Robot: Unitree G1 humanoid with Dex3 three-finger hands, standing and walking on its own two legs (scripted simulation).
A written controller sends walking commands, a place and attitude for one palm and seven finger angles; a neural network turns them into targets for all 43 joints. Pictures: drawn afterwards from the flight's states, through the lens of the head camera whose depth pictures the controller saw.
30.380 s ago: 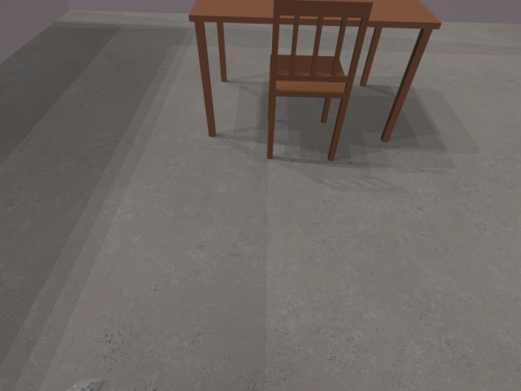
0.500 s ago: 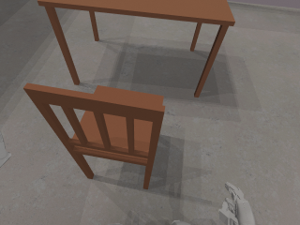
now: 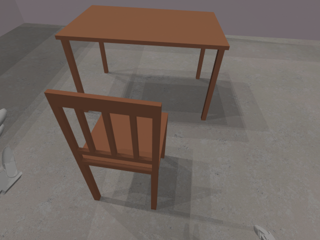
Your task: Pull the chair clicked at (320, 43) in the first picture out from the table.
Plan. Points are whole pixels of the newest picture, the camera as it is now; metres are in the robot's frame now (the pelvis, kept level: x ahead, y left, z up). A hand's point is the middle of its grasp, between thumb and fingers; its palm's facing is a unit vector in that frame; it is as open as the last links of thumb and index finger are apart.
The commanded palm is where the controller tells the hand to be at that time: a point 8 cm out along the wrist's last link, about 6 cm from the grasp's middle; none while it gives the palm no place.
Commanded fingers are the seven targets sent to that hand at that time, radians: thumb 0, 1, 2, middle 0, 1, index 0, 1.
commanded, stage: stop stepping back and stand still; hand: left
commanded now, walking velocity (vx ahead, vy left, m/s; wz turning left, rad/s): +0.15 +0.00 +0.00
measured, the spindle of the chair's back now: (110, 134) +0.54 +0.20 -0.11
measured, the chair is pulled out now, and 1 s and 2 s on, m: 0.63 0.63 0.63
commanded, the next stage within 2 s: let the arm hang, fingers relaxed in 0.28 s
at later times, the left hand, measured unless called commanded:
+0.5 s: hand (54, 203) +0.22 +0.26 +0.00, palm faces +0.23 -0.88 -0.41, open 7.4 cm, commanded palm none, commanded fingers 0.00 0.90 0.90 -0.20 -0.30 -0.20 -0.30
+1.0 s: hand out of the picture +0.00 +0.19 -0.17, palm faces +0.03 -0.97 -0.25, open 7.3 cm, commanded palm none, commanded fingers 0.00 0.90 0.90 -0.20 -0.30 -0.20 -0.30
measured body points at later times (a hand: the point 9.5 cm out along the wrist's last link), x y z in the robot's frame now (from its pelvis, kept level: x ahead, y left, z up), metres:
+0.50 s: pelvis +0.00 +0.01 +0.00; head +0.00 -0.01 +0.45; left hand +0.20 +0.31 +0.03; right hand +0.15 -0.23 -0.12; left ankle +0.01 +0.12 -0.74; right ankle +0.04 -0.13 -0.74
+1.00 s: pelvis +0.01 -0.01 +0.00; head +0.03 -0.01 +0.45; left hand +0.00 +0.24 -0.15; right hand -0.01 -0.23 -0.16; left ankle +0.01 +0.12 -0.74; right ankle +0.04 -0.13 -0.74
